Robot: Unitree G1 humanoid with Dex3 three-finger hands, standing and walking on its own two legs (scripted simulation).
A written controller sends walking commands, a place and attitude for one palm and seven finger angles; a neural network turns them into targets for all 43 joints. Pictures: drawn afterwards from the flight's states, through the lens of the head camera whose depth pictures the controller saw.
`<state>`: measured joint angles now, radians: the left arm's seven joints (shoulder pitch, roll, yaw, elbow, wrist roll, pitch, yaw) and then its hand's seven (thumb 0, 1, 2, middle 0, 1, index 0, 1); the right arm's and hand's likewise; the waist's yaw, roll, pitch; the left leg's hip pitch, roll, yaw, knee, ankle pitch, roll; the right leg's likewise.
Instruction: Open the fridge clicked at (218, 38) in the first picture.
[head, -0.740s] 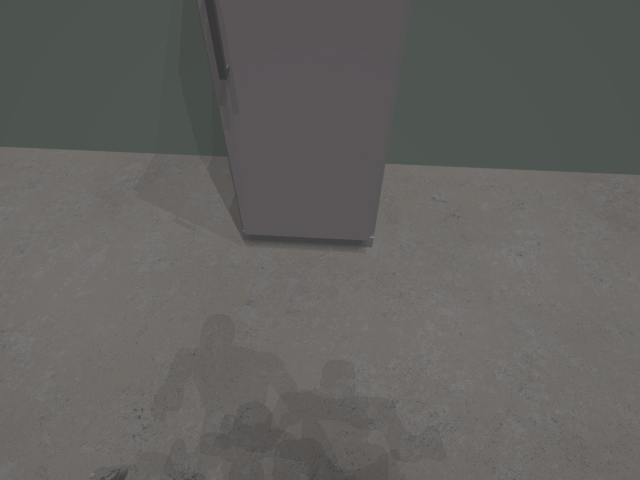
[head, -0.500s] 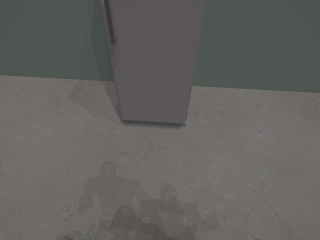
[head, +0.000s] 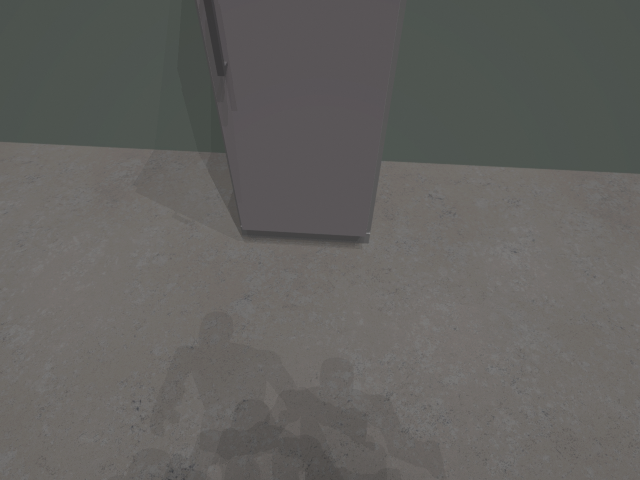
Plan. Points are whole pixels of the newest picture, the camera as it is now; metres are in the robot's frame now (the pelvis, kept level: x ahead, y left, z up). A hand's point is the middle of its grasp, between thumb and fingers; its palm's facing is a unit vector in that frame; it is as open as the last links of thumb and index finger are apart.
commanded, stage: stand and wait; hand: left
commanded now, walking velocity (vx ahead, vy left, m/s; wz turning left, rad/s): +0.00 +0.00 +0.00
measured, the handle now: (214, 21) +1.10 +0.33 +0.12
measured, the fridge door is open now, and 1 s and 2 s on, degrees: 0 0 0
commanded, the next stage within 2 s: look at it before walking up in 0.08 s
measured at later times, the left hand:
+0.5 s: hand out of the picture +0.08 +0.25 -0.15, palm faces -0.03 -0.94 -0.34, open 7.3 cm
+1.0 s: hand out of the picture +0.07 +0.23 -0.17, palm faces +0.05 -0.96 -0.29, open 7.3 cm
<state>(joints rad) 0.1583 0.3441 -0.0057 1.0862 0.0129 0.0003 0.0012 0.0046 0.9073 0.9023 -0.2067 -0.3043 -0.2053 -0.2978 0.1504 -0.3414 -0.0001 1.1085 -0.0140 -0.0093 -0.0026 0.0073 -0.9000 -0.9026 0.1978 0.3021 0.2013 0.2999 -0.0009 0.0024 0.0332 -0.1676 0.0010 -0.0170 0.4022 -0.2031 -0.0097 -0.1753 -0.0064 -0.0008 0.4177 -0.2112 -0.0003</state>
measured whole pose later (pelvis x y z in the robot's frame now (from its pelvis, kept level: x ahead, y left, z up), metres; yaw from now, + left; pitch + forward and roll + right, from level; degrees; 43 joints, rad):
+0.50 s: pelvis +0.01 +0.00 +0.00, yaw +0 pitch -2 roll +0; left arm 0.14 0.34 -0.01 1.08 0.02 -0.01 0.00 0.00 0.91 0.90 -0.21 -0.30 -0.21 -0.30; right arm 0.12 -0.34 0.00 1.10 -0.01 -0.02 0.00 0.01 -0.90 -0.90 0.20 0.30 0.20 0.30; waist 0.00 0.00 0.03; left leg -0.15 0.00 -0.01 0.38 -0.20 -0.01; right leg -0.16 0.00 0.00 0.40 -0.21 0.00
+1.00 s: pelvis +0.02 +0.01 +0.00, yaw +4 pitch -1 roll -1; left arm 0.20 0.28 0.01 1.04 0.02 0.01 0.01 0.00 0.91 0.90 -0.21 -0.30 -0.20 -0.30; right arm 0.21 -0.29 0.00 1.08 -0.02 0.02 0.00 0.01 -0.90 -0.90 0.19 0.30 0.20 0.30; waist -0.01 0.01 -0.01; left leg -0.26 0.01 -0.02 0.62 -0.39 0.00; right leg -0.16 -0.02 -0.06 0.45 -0.28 0.00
